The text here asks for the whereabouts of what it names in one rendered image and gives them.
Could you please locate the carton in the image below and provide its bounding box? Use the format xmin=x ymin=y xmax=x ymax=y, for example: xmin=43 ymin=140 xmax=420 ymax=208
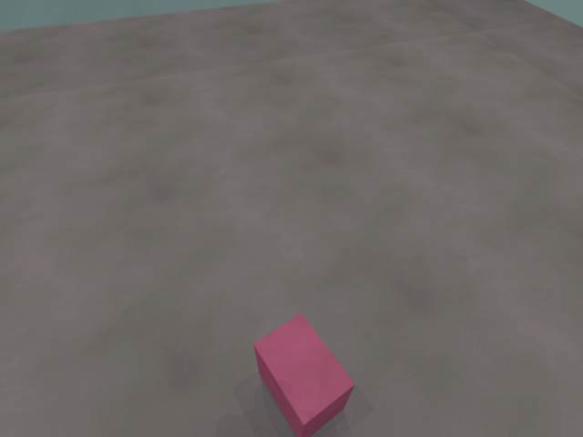
xmin=253 ymin=314 xmax=355 ymax=437

